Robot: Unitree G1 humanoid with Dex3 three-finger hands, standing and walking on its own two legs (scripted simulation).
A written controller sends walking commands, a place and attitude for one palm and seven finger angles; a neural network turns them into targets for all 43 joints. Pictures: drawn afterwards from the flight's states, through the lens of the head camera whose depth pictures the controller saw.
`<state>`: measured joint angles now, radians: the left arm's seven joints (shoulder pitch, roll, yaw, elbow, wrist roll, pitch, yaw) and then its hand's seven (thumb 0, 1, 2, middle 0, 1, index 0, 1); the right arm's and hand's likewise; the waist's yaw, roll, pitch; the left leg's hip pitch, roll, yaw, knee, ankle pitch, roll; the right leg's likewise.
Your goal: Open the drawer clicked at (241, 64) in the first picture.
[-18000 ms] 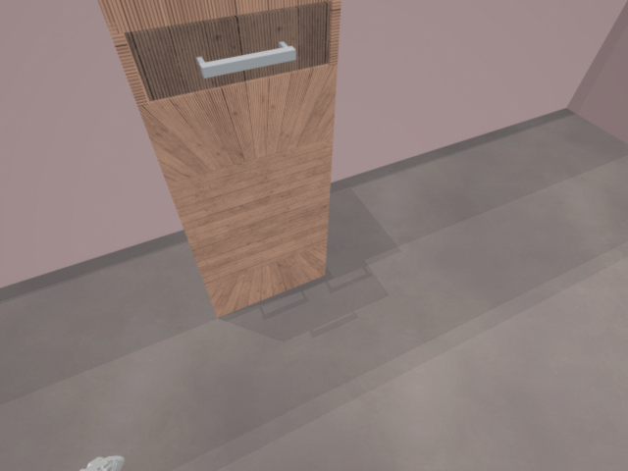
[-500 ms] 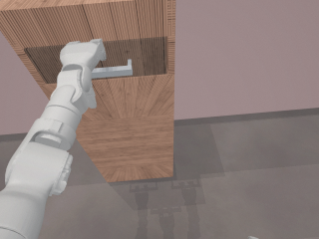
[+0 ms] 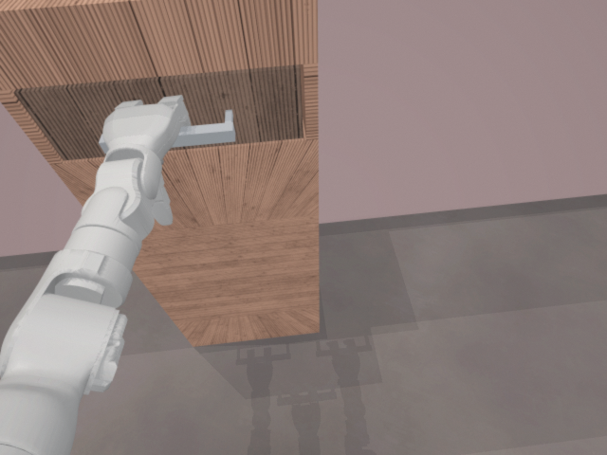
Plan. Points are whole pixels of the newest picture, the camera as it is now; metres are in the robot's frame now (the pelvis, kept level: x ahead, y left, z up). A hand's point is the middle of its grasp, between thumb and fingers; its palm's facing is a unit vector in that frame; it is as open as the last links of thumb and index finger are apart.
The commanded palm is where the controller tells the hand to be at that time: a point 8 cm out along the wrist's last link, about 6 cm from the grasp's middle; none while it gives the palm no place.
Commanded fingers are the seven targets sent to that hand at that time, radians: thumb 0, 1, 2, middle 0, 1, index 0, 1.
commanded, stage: lower the fingers behind the handle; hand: left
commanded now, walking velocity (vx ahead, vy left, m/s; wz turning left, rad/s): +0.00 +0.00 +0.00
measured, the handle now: (170, 129) +0.54 +0.19 +0.14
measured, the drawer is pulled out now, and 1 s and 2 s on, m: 0.00 0.00 0.03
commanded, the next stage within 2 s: close the thumb around the handle in 0.64 s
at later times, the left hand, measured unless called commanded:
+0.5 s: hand (161, 171) +0.47 +0.19 +0.12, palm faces +0.00 -0.02 -1.00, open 13.9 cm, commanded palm +0.45 +0.20 +0.17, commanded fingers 0.00 -0.50 0.30 -0.30 -1.20 -0.30 -1.20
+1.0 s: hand (165, 169) +0.48 +0.19 +0.12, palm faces +0.02 -0.02 -1.00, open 11.9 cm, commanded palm +0.46 +0.20 +0.17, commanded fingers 0.00 0.28 0.64 -0.36 -1.28 -0.36 -1.28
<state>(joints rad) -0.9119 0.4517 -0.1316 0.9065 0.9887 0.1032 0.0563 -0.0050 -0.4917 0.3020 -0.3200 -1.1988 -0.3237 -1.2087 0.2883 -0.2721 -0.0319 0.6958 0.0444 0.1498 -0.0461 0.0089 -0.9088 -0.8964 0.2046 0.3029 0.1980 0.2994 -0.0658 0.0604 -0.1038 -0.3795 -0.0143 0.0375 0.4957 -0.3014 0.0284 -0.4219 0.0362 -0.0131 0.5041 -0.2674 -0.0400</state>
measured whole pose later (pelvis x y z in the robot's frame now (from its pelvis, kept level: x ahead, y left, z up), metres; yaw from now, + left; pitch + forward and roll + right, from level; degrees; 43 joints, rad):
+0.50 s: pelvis +0.00 +0.00 +0.00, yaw +1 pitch +11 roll +0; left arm -0.91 0.42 -0.15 0.94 1.00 0.09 0.11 0.00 -0.49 0.30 -0.31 -1.20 -0.32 -1.20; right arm 0.27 -0.26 -0.03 0.69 0.04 0.14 -0.04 0.01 -0.91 -0.90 0.21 0.30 0.20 0.30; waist -0.06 0.06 -0.11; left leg -0.41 -0.02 0.03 0.53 -0.31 0.03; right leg -0.44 0.03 -0.02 0.53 -0.28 -0.04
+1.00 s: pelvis -0.01 +0.01 +0.00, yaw +0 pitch +11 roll +0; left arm -0.92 0.43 -0.13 0.97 1.01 0.09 0.14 0.00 -0.20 0.43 -0.33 -1.23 -0.34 -1.24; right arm 0.30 -0.26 -0.03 0.70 0.04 0.13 -0.04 0.01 -0.91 -0.90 0.20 0.30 0.20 0.30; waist -0.08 0.06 -0.11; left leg -0.42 -0.02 0.04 0.53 -0.31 0.04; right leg -0.46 0.03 -0.01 0.53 -0.27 -0.03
